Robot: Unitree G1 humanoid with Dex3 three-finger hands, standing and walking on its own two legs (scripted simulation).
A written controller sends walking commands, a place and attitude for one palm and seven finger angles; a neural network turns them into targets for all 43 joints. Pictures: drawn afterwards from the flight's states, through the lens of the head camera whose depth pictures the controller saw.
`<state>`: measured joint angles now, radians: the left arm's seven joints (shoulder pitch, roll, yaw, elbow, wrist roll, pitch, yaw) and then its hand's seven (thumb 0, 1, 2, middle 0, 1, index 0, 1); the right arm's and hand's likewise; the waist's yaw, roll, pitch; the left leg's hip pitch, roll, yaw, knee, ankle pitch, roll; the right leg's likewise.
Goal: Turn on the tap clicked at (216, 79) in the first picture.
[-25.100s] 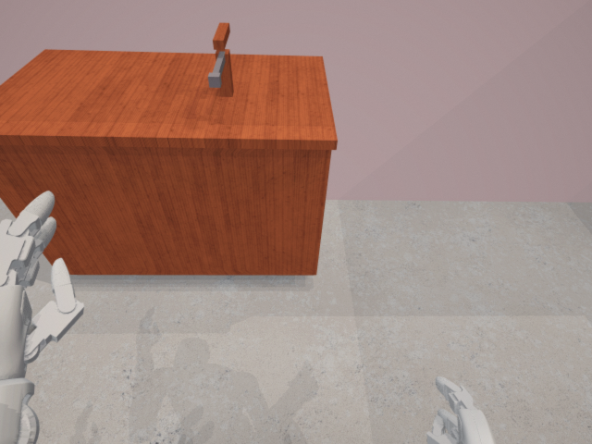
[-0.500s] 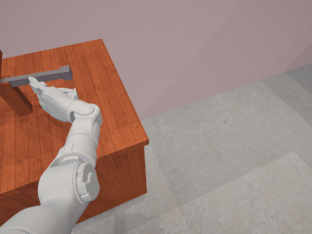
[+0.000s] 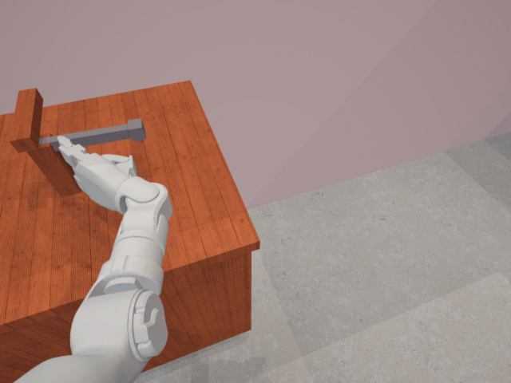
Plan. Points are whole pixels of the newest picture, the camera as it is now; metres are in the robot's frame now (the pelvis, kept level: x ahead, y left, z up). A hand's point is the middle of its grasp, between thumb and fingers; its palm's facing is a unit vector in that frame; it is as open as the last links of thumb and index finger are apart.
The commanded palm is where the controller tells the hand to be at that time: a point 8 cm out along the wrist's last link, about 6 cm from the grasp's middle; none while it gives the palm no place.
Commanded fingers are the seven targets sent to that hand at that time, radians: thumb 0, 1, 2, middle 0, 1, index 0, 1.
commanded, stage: lift the hand up off the lever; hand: left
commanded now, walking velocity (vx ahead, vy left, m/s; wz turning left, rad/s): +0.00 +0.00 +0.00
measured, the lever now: (136, 129) +0.54 +0.21 +0.10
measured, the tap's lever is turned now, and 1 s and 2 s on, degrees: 86 86 86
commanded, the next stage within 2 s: draw the hand back beside the body in 1.92 s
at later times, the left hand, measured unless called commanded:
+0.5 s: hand (135, 154) +0.45 +0.19 +0.12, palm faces +0.82 -0.57 -0.13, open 7.8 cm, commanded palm +0.39 +0.20 +0.13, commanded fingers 0.00 0.90 0.90 -0.15 -0.15 -0.15 -0.15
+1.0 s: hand (129, 150) +0.44 +0.19 +0.14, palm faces +0.81 -0.57 -0.12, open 7.8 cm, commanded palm +0.39 +0.20 +0.15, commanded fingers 0.00 0.90 0.90 -0.15 -0.15 -0.15 -0.15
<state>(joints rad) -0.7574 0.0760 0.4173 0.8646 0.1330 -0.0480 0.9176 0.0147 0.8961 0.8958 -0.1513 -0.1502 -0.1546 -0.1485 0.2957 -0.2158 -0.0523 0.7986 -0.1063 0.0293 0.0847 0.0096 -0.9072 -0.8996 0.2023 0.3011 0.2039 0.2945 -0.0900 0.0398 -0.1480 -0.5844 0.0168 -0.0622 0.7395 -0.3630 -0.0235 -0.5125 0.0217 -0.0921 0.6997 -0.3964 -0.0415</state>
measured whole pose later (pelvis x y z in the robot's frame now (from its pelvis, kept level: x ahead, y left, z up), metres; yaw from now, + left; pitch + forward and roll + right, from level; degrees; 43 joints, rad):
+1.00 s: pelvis +0.00 -0.01 +0.01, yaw +0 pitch +8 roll +0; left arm -0.76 0.05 0.38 0.75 0.10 0.12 0.91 0.01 0.90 0.90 -0.15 -0.15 -0.15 -0.15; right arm 0.23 -0.23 -0.05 0.80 -0.08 0.02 0.04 0.01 -0.91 -0.90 0.20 0.30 0.20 0.29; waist -0.06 0.04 -0.12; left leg -0.47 0.02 -0.06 0.64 -0.31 -0.03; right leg -0.41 0.02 -0.09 0.62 -0.36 -0.05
